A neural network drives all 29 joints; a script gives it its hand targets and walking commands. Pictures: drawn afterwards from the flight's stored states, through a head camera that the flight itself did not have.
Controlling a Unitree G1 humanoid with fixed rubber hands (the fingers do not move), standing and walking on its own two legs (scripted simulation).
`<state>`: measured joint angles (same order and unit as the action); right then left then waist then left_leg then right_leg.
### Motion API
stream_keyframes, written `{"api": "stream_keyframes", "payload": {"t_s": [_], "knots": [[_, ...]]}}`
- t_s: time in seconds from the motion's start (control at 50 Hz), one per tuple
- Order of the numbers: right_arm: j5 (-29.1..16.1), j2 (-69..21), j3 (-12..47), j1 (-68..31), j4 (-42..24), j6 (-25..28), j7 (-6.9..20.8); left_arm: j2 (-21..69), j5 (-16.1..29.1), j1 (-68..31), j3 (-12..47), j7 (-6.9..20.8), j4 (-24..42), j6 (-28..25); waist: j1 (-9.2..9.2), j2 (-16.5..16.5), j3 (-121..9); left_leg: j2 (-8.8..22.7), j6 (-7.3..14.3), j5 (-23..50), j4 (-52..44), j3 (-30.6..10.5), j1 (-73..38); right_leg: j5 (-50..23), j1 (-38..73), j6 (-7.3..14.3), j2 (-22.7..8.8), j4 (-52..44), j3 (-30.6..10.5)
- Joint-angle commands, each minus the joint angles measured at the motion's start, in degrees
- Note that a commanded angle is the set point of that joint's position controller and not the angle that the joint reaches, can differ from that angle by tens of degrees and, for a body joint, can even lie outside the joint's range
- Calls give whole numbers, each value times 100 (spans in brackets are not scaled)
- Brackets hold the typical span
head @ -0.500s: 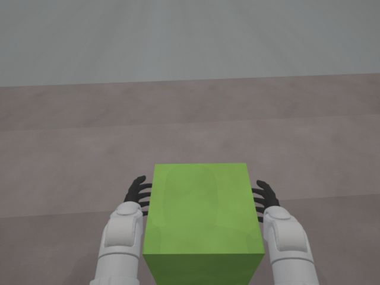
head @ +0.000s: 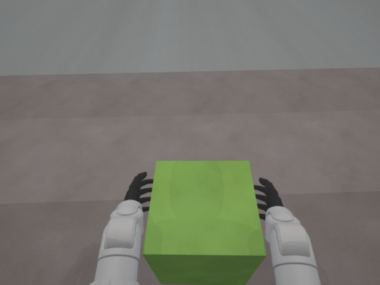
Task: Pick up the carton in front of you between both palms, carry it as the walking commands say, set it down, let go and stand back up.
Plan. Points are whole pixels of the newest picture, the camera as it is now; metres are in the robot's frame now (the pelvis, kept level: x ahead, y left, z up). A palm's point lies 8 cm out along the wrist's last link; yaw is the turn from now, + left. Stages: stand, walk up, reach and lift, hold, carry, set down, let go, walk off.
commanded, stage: hold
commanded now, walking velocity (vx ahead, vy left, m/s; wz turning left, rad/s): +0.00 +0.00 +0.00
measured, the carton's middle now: (202, 226) +0.28 +0.00 -0.05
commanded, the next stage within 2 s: set down in 0.54 s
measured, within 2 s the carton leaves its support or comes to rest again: neither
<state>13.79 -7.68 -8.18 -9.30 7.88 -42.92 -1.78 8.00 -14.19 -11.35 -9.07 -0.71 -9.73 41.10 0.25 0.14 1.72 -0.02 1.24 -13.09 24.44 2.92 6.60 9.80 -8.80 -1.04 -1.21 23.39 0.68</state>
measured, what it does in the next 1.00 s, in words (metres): stands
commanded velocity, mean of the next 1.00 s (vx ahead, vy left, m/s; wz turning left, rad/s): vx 0.00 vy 0.00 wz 0.00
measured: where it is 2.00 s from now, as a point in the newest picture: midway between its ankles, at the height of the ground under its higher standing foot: outside the picture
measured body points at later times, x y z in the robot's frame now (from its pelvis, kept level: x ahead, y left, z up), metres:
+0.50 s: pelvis -0.02 -0.02 +0.00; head -0.07 -0.03 +0.44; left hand +0.27 +0.15 +0.04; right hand +0.29 -0.15 +0.03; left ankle +0.01 +0.10 -0.74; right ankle +0.04 -0.13 -0.74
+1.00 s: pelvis -0.01 -0.02 -0.03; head +0.08 -0.02 +0.41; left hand +0.33 +0.14 -0.06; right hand +0.33 -0.16 -0.07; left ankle +0.01 +0.10 -0.74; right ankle +0.04 -0.13 -0.74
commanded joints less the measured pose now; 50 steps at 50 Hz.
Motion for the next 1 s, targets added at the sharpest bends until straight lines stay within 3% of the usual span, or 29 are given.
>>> {"api": "stream_keyframes", "payload": {"t_s": [0.0, 0.1, 0.28, 0.44, 0.56, 0.64, 0.74, 0.86, 0.92, 0.98], "knots": [[-1528, -5196, 3174, -3082, -670, 431, 1425, 5347, 1317, -2412, 3003, 1267, 282, -244, -96, 154, -1693, -371, -55, 1575, -394, -881, -569, -1048, 791, 219, 688, -119, -500], [-1382, -5325, 2906, -3230, -278, 417, 1442, 5462, 1405, -2821, 2985, 1437, 13, -229, 49, 96, -1368, -323, -31, 687, -468, -893, -199, -347, 760, 265, 622, -191, -489], [-1371, -5652, 2762, -3761, 220, 386, 1663, 5689, 1308, -3200, 2626, 1646, -604, -223, -36, 36, -1161, -312, 61, -306, -567, -832, 211, 451, 788, 222, 519, -282, -478], [-1420, -5821, 2732, -4084, 457, 389, 1772, 5811, 1289, -3478, 2509, 1755, -855, -250, -52, -98, -1206, -372, 93, -387, -457, -791, 256, 803, 743, 185, 402, -394, -591], [-1431, -5838, 2673, -4157, 554, 377, 1755, 5790, 1276, -3571, 2471, 1756, -870, -239, -51, -104, -1261, -405, 71, -204, -412, -798, 260, 560, 803, 156, 363, -394, -630], [-1244, -5779, 2315, -4275, 960, 450, 1725, 5711, 1107, -3791, 2180, 1738, -1152, -317, -40, -88, -1130, -414, 66, -276, -345, -780, 407, 546, 751, 157, 372, -302, -626], [-661, -5536, 1410, -4593, 1876, 842, 1686, 5655, 598, -4195, 1376, 1663, -2022, -675, 48, -46, -903, -425, 84, -437, -72, -778, 817, 621, 310, 214, 421, -8, -570], [184, -4437, 358, -4394, 2348, 1679, 1429, 4894, -209, -3919, 317, 1249, -2566, -1497, 95, 65, -1099, -514, -32, 299, 574, -775, 1704, -399, -565, 251, 583, 737, -463], [246, -4102, 408, -4213, 2402, 2302, 1381, 4642, -255, -3697, 336, 1095, -2626, -2123, 75, 13, -1769, -603, -119, 950, 1032, -774, 2052, -1061, -1068, 179, 634, 1205, -447], [19, -4288, 865, -4361, 2377, 2896, 1386, 4855, -53, -3838, 792, 969, -2542, -2730, 78, 45, -2760, -678, -217, 1579, 1532, -773, 2247, -1554, -1504, 132, 717, 1723, -419]]}}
